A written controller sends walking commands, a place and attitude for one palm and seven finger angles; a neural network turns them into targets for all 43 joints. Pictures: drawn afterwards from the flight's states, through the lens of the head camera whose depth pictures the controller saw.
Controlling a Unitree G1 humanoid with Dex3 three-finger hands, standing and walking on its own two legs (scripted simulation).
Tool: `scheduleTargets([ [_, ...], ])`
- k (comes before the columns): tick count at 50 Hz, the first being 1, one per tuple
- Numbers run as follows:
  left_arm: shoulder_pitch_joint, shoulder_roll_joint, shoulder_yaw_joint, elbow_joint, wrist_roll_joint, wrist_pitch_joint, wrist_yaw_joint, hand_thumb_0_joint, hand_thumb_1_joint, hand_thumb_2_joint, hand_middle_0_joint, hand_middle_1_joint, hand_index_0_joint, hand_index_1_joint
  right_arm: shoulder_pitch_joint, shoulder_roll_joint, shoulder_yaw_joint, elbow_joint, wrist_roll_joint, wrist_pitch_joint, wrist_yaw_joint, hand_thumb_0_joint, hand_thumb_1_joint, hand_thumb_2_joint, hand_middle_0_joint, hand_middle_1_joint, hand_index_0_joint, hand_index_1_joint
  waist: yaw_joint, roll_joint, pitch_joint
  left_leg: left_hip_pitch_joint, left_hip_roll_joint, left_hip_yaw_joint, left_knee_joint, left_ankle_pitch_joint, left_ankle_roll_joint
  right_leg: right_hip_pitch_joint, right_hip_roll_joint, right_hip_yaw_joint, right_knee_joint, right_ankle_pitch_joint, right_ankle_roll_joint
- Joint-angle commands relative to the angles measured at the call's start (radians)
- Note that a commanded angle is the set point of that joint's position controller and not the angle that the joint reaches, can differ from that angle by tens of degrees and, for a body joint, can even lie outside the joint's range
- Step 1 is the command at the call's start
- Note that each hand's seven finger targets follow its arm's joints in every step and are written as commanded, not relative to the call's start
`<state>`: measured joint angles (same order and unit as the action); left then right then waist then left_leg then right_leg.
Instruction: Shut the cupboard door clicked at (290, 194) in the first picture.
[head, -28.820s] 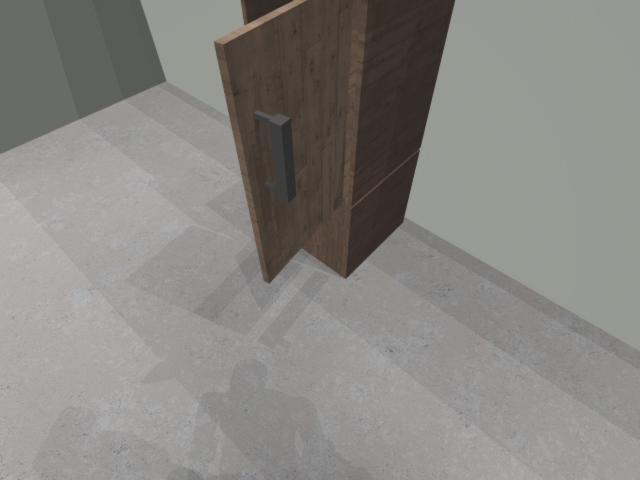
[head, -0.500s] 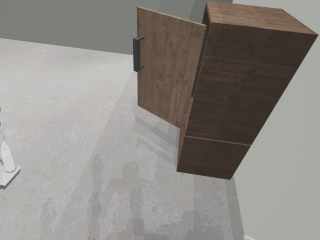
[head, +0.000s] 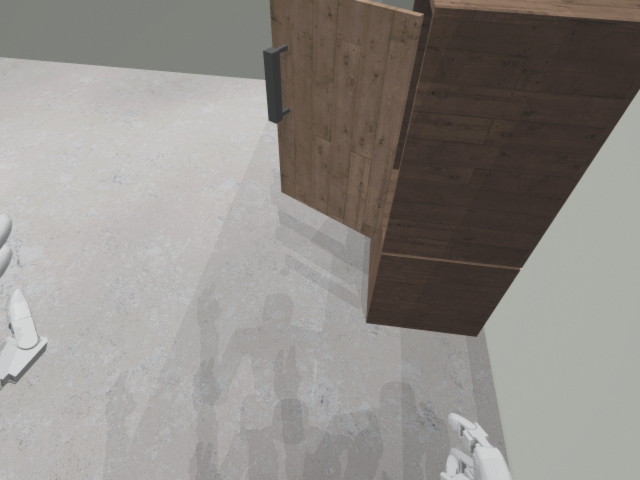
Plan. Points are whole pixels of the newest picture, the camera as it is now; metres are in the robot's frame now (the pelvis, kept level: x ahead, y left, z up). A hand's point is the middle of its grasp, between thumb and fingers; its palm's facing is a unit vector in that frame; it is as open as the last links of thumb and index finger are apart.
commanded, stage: stop stepping back and stand still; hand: left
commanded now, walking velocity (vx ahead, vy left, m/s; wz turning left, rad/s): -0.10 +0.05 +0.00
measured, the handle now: (279, 84) +0.96 +0.15 +0.04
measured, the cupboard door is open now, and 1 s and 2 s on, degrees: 61 61 61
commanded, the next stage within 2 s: let the arm hang, fingers relaxed in 0.22 s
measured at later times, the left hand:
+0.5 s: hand (143, 468) +0.16 +0.23 -0.07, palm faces +0.04 -0.93 -0.36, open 7.4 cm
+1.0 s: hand out of the picture -0.07 +0.21 -0.17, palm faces +0.01 -0.97 -0.25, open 7.3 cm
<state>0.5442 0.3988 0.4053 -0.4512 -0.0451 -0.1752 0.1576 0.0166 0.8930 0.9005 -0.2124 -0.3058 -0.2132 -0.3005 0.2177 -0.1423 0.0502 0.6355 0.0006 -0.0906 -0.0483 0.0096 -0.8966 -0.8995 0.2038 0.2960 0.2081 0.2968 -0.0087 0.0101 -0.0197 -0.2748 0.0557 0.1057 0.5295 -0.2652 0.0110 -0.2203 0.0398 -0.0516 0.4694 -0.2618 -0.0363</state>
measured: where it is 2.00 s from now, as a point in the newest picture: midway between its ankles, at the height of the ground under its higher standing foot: outside the picture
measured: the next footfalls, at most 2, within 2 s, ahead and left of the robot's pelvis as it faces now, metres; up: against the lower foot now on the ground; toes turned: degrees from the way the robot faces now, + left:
none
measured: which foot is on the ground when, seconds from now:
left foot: down 0.00-1.00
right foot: down 0.00-1.00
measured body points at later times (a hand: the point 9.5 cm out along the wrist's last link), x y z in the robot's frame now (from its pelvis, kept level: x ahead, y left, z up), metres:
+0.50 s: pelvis -0.02 +0.02 -0.01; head -0.02 -0.01 +0.44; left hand +0.15 +0.28 -0.05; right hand +0.14 -0.24 -0.12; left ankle +0.01 +0.11 -0.74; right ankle -0.01 -0.10 -0.74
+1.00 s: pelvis -0.03 +0.02 +0.00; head -0.02 +0.01 +0.45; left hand -0.06 +0.27 -0.15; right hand -0.06 -0.20 -0.16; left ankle +0.01 +0.11 -0.74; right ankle -0.01 -0.10 -0.74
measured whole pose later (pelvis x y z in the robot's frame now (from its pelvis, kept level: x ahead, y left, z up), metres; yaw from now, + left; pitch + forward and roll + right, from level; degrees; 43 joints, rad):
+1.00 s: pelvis -0.03 +0.02 +0.00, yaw +0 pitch -1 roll +0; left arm 0.37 0.19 0.02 1.09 0.02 0.02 0.03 0.01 0.92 0.90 -0.20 -0.30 -0.20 -0.30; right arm 0.35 -0.17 -0.01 1.07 -0.02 0.03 -0.01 0.00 -0.90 -0.90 0.20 0.29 0.20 0.30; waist -0.02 0.03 0.02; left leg -0.26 0.01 0.13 0.45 -0.18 0.05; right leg -0.23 0.00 -0.04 0.45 -0.21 -0.01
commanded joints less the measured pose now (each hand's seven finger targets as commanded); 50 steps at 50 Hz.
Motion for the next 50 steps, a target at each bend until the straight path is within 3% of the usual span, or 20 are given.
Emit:
scheduleTargets([
  [1,-0.05,0.199,0.127,-0.245,-0.003,-0.053,0.03,0.0,0.9,0.9,-0.2,-0.3,-0.2,-0.3,-0.071,-0.153,-0.071,-0.151,0.008,-0.027,-0.028,0.0,-0.9,-0.9,0.2,0.3,0.2,0.3,-0.01,-0.025,-0.152,0.03,0.031,-0.074,-0.028,0.191,-0.013,0.1,-0.154,0.186,-0.05,0.503,-0.004],
  [4,-0.056,0.235,0.156,-0.275,0.002,-0.054,0.04,0.0,0.9,0.9,-0.2,-0.3,-0.2,-0.3,-0.088,-0.157,-0.072,-0.158,0.007,-0.016,-0.038,0.0,-0.9,-0.9,0.2,0.3,0.2,0.3,-0.004,0.023,-0.157,0.04,0.029,-0.077,-0.031,0.235,-0.012,0.099,-0.154,0.172,-0.04,0.521,0.003],
  [6,-0.037,0.21,0.138,-0.264,0.001,-0.055,0.042,0.0,0.9,0.9,-0.2,-0.3,-0.2,-0.3,-0.092,-0.156,-0.071,-0.166,0.009,-0.007,-0.041,0.0,-0.9,-0.9,0.2,0.3,0.2,0.3,-0.004,0.044,-0.139,0.039,0.033,-0.08,-0.044,0.26,-0.011,0.093,-0.141,0.158,-0.037,0.497,0.009],
  [9,0.005,0.222,0.162,-0.227,-0.002,-0.052,0.043,0.0,0.9,0.9,-0.2,-0.3,-0.2,-0.3,-0.092,-0.165,-0.079,-0.171,0.012,0.003,-0.043,0.0,-0.9,-0.9,0.2,0.3,0.2,0.3,0.0,0.045,-0.13,0.029,0.038,-0.082,-0.054,0.252,-0.01,0.089,-0.132,0.148,-0.049,0.452,0.016],
  [10,0.0,0.191,0.132,-0.224,-0.002,-0.051,0.04,0.0,0.9,0.9,-0.2,-0.3,-0.2,-0.3,-0.09,-0.164,-0.077,-0.176,0.015,0.006,-0.041,0.0,-0.9,-0.9,0.2,0.3,0.2,0.3,-0.004,0.049,-0.114,0.019,0.038,-0.086,-0.061,0.242,-0.011,0.086,-0.129,0.147,-0.052,0.42,0.014],
  [15,0.025,0.18,0.126,-0.191,-0.004,-0.049,0.038,0.0,0.9,0.9,-0.2,-0.3,-0.2,-0.3,-0.091,-0.176,-0.085,-0.183,0.02,0.007,-0.044,0.0,-0.9,-0.9,0.2,0.3,0.2,0.3,0.0,0.031,-0.103,0.014,0.05,-0.091,-0.092,0.22,-0.003,0.084,-0.107,0.132,-0.061,0.359,0.025],
  [16,-0.061,-0.036,-0.338,0.52,0.061,0.099,-0.101,0.0,0.9,0.9,-0.2,-0.3,-0.2,-0.3,-0.167,-0.29,-0.101,-0.013,0.025,-0.056,0.053,0.0,-0.9,-0.9,0.2,0.3,0.2,0.3,-0.023,0.052,-0.004,-0.025,0.064,-0.081,0.053,0.424,-0.008,-0.033,-0.18,0.034,0.055,0.494,0.013],
  [17,-0.093,-0.022,-0.316,0.547,0.053,0.176,-0.131,0.0,0.9,0.9,-0.2,-0.3,-0.2,-0.3,-0.103,-0.296,-0.12,-0.003,0.013,-0.014,0.058,0.0,-0.9,-0.9,0.2,0.3,0.2,0.3,-0.016,0.08,-0.083,0.046,0.08,-0.087,0.018,0.397,-0.016,-0.066,-0.175,0.102,0.023,0.411,-0.002],
  [18,-0.095,-0.041,-0.319,0.541,0.054,0.193,-0.14,0.0,0.9,0.9,-0.2,-0.3,-0.2,-0.3,-0.085,-0.284,-0.117,-0.01,0.007,-0.002,0.055,0.0,-0.9,-0.9,0.2,0.3,0.2,0.3,-0.012,0.089,-0.055,0.025,0.094,-0.088,-0.001,0.342,-0.008,-0.085,-0.157,0.083,0.028,0.289,0.006],
  [19,-0.133,-0.059,-0.33,0.584,0.063,0.183,-0.146,0.0,0.9,0.9,-0.2,-0.3,-0.2,-0.3,-0.064,-0.271,-0.114,0.015,-0.003,0.004,0.057,0.0,-0.9,-0.9,0.2,0.3,0.2,0.3,-0.003,0.043,-0.063,-0.015,0.104,-0.11,-0.006,0.317,0.005,-0.089,-0.137,0.062,0.055,0.209,0.003],
  [21,-0.192,-0.038,-0.336,0.686,0.067,0.176,-0.154,0.0,0.9,0.9,-0.2,-0.3,-0.2,-0.3,-0.063,-0.274,-0.095,0.021,-0.011,0.035,0.055,0.0,-0.9,-0.9,0.2,0.3,0.2,0.3,0.004,-0.081,-0.041,-0.062,0.099,-0.144,-0.034,0.221,0.029,-0.065,-0.128,0.069,0.05,0.139,0.0],
  [23,-0.228,-0.031,-0.34,0.812,0.077,0.17,-0.152,0.0,0.9,0.9,-0.2,-0.3,-0.2,-0.3,-0.049,-0.268,-0.09,0.051,-0.024,0.053,0.051,0.0,-0.9,-0.9,0.2,0.3,0.2,0.3,-0.005,-0.219,-0.047,-0.022,0.066,-0.154,-0.019,0.163,0.031,-0.084,-0.149,0.119,0.01,0.114,-0.018],
  [24,-0.248,-0.025,-0.347,0.868,0.077,0.173,-0.147,0.0,0.9,0.9,-0.2,-0.3,-0.2,-0.3,-0.029,-0.258,-0.086,0.058,-0.025,0.066,0.052,0.0,-0.9,-0.9,0.2,0.3,0.2,0.3,-0.013,-0.242,-0.047,0.005,0.051,-0.15,-0.011,0.158,0.026,-0.099,-0.163,0.134,-0.001,0.101,-0.03],
  [27,-0.274,-0.035,-0.363,1.02,0.071,0.184,-0.136,0.0,0.9,0.9,-0.2,-0.3,-0.2,-0.3,-0.009,-0.221,-0.073,0.116,-0.032,0.094,0.048,0.0,-0.9,-0.9,0.2,0.3,0.2,0.3,-0.019,-0.17,-0.027,0.061,0.02,-0.129,-0.026,0.094,0.02,-0.141,-0.177,0.17,-0.061,-0.001,-0.039],
  [29,-0.27,-0.03,-0.369,1.105,0.069,0.187,-0.132,0.0,0.9,0.9,-0.2,-0.3,-0.2,-0.3,-0.008,-0.218,-0.066,0.149,-0.031,0.103,0.048,0.0,-0.9,-0.9,0.2,0.3,0.2,0.3,-0.012,-0.025,-0.006,0.046,0.031,-0.14,-0.081,0.043,0.02,-0.123,-0.149,0.153,-0.071,-0.079,-0.021],
  [33,-0.195,-0.101,-0.354,1.247,0.069,0.183,-0.126,0.0,0.9,0.9,-0.2,-0.3,-0.2,-0.3,0.025,-0.168,-0.072,0.224,-0.036,0.103,0.038,0.0,-0.9,-0.9,0.2,0.3,0.2,0.3,0.008,0.193,-0.01,-0.033,0.046,-0.155,-0.187,-0.131,0.024,-0.015,-0.112,0.105,-0.069,-0.048,-0.017],
  [36,-0.185,-0.099,-0.364,1.323,0.067,0.183,-0.128,0.0,0.9,0.9,-0.2,-0.3,-0.2,-0.3,0.056,-0.168,-0.081,0.268,-0.029,0.109,0.033,0.0,-0.9,-0.9,0.2,0.3,0.2,0.3,0.015,0.188,0.018,-0.071,0.067,-0.178,-0.246,-0.216,0.028,0.02,-0.094,0.076,-0.072,-0.039,-0.01],
  [40,-0.182,-0.109,-0.371,1.405,0.068,0.179,-0.129,0.0,0.9,0.9,-0.2,-0.3,-0.2,-0.3,0.114,-0.155,-0.086,0.319,-0.024,0.108,0.029,0.0,-0.9,-0.9,0.2,0.3,0.2,0.3,0.007,0.033,0.076,-0.06,0.067,-0.168,-0.244,-0.199,0.029,-0.017,-0.104,0.097,-0.119,-0.063,-0.01],
  [43,-0.177,-0.116,-0.374,1.448,0.066,0.175,-0.127,0.0,0.9,0.9,-0.2,-0.3,-0.2,-0.3,0.158,-0.148,-0.086,0.355,-0.024,0.106,0.027,0.0,-0.9,-0.9,0.2,0.3,0.2,0.3,-0.003,-0.044,0.089,-0.015,0.06,-0.153,-0.223,-0.161,0.031,-0.068,-0.116,0.125,-0.152,-0.117,-0.012],
  [50,-0.156,-0.129,-0.377,1.516,0.064,0.169,-0.122,0.0,0.9,0.9,-0.2,-0.3,-0.2,-0.3,0.178,-0.13,-0.08,0.414,-0.02,0.096,0.023,0.0,-0.9,-0.9,0.2,0.3,0.2,0.3,-0.003,-0.043,0.085,0.024,0.068,-0.144,-0.232,-0.109,0.036,-0.078,-0.117,0.128,-0.145,-0.074,-0.011],
])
